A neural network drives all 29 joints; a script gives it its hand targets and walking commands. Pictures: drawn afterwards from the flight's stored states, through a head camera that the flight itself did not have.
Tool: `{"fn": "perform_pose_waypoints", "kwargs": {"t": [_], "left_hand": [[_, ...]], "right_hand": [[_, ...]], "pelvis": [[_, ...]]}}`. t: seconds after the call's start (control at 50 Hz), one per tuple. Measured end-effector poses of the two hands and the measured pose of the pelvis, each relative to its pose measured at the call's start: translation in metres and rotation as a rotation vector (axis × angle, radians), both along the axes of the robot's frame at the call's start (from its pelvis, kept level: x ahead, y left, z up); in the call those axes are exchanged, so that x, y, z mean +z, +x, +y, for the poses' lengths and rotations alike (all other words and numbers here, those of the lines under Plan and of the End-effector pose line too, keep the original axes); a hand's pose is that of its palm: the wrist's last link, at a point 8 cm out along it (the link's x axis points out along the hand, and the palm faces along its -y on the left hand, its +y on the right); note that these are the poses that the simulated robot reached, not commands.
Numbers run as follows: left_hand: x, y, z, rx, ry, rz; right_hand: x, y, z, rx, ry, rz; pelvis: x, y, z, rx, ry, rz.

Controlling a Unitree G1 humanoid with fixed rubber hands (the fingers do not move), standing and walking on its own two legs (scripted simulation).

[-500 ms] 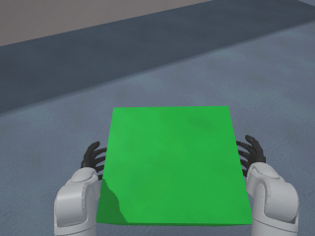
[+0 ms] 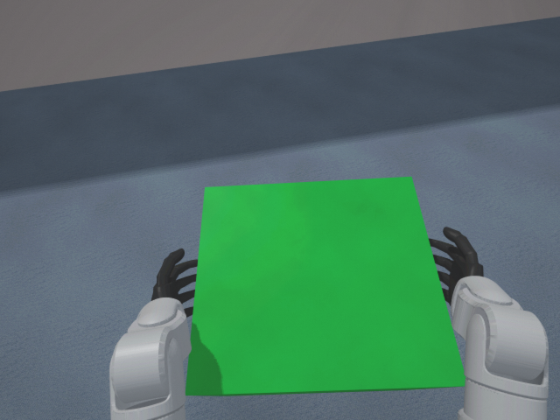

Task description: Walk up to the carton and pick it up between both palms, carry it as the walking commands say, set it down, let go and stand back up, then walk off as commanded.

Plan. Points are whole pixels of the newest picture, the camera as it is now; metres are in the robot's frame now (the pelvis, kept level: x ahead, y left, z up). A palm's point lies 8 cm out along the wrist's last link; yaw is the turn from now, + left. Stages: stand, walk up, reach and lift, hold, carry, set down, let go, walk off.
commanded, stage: carry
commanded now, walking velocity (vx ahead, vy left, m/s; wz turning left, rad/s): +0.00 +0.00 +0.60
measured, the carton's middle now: (311, 295) +0.31 -0.02 +0.00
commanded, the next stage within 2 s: none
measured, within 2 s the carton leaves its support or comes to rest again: neither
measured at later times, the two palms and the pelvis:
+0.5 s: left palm (33, 380) +0.17 +0.30 +0.08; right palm (339, 289) +0.27 -0.05 +0.08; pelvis -0.02 +0.08 +0.01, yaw +17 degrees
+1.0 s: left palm out of the picture +0.02 +0.43 +0.09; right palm (198, 320) +0.24 +0.13 +0.07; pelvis -0.09 +0.15 +0.00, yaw +35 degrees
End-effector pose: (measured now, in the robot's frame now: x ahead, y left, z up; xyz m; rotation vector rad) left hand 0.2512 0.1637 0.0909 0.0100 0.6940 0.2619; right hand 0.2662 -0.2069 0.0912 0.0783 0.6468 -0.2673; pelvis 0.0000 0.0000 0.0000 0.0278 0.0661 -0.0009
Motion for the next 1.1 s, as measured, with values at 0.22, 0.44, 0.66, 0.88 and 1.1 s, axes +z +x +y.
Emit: {"fn": "perform_pose_waypoints", "kwargs": {"t": [0.22, 0.44, 0.66, 0.88, 1.1], "left_hand": [[-0.037, -0.048, 0.113, 0.182, -0.044, 0.121], [-0.015, -0.067, 0.129, 0.230, -0.013, 0.037], [-0.009, -0.126, 0.212, 0.377, 0.004, -0.027], [-0.016, -0.209, 0.263, 0.551, -0.017, 0.085], [0.007, -0.251, 0.275, 0.663, 0.008, 0.017]], "right_hand": [[-0.032, 0.013, 0.120, 0.160, -0.025, 0.123], [-0.026, 0.005, 0.139, 0.177, 0.047, 0.043], [-0.001, 0.013, 0.245, 0.377, 0.004, -0.028], [-0.023, -0.021, 0.324, 0.535, -0.004, 0.087], [0.002, -0.026, 0.362, 0.640, 0.034, 0.022]], "pelvis": [[-0.001, -0.013, 0.047, 0.133, -0.031, 0.032], [-0.001, -0.022, 0.071, 0.256, -0.030, 0.033], [-0.007, -0.040, 0.123, 0.404, -0.001, 0.006], [0.003, -0.075, 0.141, 0.534, -0.028, 0.019], [0.013, -0.093, 0.158, 0.674, 0.006, 0.018]]}}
